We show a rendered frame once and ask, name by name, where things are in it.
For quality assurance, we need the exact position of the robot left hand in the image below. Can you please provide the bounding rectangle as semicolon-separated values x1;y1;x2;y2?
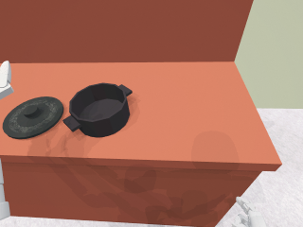
0;61;14;99

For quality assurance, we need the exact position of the robot right hand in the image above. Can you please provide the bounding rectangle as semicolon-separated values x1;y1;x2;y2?
232;197;268;227

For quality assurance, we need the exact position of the lid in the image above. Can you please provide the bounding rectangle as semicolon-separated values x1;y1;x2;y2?
2;96;64;140

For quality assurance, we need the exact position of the knob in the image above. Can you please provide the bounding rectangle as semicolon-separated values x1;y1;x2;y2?
22;105;40;118

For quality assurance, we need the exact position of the pot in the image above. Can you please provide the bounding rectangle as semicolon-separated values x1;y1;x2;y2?
62;82;133;138

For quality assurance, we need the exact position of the table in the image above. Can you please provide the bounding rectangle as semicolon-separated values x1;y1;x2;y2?
0;0;282;227

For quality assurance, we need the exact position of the left robot forearm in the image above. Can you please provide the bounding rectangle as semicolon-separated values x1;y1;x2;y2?
0;159;10;220

